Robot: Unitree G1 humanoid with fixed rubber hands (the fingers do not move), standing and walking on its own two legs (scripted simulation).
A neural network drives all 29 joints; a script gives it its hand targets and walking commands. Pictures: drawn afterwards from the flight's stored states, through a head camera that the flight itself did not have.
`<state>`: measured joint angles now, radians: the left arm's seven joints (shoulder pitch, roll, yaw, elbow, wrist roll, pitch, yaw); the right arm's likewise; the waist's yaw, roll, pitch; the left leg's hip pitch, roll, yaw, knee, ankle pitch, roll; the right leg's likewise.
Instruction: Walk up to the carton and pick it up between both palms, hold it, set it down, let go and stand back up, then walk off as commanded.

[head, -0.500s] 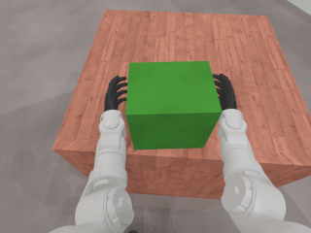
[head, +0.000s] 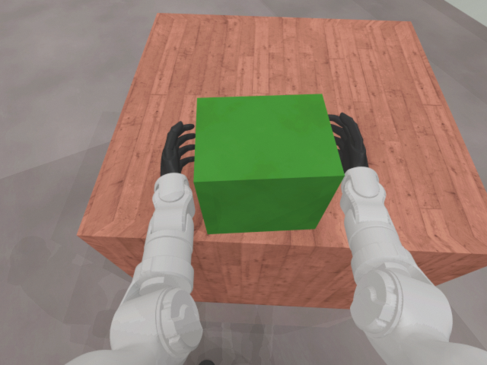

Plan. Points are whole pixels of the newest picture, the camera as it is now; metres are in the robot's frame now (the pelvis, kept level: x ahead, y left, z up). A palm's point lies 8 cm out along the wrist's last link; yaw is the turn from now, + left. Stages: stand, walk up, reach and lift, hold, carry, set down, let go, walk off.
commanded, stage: set down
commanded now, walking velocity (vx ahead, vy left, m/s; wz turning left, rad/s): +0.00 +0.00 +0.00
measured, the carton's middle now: (260, 168) +0.43 +0.05 +0.02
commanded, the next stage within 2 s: none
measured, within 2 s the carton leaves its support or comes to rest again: neither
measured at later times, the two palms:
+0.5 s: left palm (170, 167) +0.40 +0.20 +0.02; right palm (353, 149) +0.48 -0.11 +0.04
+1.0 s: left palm (145, 121) +0.41 +0.22 +0.13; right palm (399, 106) +0.49 -0.15 +0.14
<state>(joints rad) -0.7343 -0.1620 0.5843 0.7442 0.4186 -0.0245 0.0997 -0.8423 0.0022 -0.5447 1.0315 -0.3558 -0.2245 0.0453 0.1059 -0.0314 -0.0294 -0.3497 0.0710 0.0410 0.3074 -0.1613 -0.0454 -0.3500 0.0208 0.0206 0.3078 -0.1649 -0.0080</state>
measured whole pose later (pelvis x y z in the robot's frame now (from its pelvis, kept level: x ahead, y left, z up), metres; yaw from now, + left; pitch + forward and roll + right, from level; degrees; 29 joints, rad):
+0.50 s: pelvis -0.01 +0.00 -0.02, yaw +0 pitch +24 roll -2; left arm -0.89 0.04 0.16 1.16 -0.09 -0.17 0.19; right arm -1.05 -0.29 0.10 1.39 0.31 -0.23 -0.02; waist 0.18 0.03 -0.22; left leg -0.71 0.10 0.00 0.53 -0.23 -0.06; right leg -0.66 0.05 -0.01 0.43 -0.19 -0.01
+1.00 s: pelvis -0.02 +0.00 -0.01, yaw +0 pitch +20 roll -1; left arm -0.94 0.15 0.14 0.81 -0.16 0.24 0.19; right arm -1.13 -0.46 0.18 1.18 0.44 0.06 0.04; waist 0.18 0.02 -0.21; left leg -0.59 0.10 0.03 0.42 -0.17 -0.05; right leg -0.56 0.04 0.01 0.34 -0.13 -0.01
